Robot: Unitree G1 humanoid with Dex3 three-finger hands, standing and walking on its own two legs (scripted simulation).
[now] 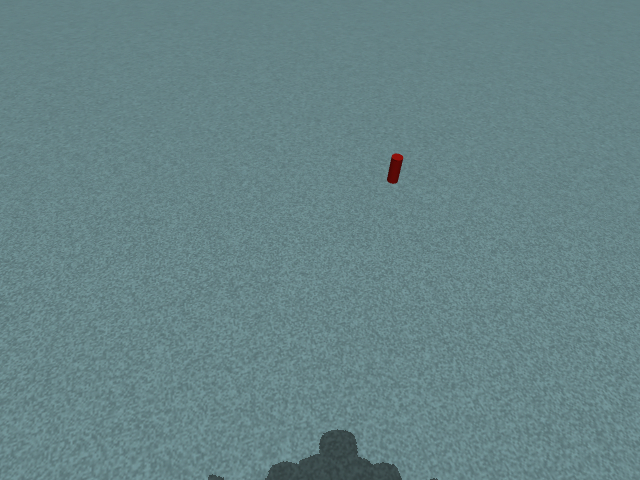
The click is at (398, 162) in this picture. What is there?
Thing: squat round
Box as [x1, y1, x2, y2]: [387, 154, 402, 183]
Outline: 400,154 393,154 391,157 387,180 389,182 394,183 397,181 402,160 402,156
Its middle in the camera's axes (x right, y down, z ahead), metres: +0.38 -0.36 +1.95
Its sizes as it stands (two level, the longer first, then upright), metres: 0.056 0.056 0.143
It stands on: the floor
